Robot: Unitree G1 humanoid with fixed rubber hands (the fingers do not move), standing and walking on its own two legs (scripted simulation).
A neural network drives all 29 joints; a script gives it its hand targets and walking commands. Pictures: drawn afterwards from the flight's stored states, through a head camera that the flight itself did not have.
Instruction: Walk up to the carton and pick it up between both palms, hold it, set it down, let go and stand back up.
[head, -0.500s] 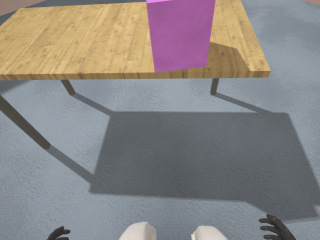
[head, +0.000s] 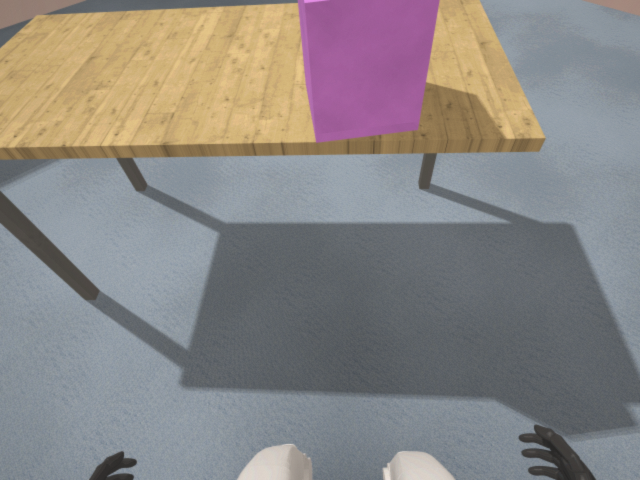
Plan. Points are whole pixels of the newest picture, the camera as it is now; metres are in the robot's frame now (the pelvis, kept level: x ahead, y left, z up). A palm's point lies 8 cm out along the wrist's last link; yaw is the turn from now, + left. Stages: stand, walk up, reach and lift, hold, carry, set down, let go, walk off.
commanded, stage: walk up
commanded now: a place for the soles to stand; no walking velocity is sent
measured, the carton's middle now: (358, 46) +0.79 -0.05 +0.11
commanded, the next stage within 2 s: none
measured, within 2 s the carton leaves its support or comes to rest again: neither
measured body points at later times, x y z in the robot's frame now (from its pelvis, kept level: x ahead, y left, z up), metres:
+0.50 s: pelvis +0.00 +0.02 +0.00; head +0.02 +0.01 +0.45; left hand +0.09 +0.34 -0.08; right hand +0.11 -0.26 -0.11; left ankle +0.03 +0.13 -0.69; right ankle +0.01 -0.11 -0.70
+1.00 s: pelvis +0.00 +0.05 +0.00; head +0.03 +0.03 +0.45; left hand +0.09 +0.36 -0.08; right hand +0.11 -0.24 -0.11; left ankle +0.02 +0.14 -0.69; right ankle +0.01 -0.10 -0.69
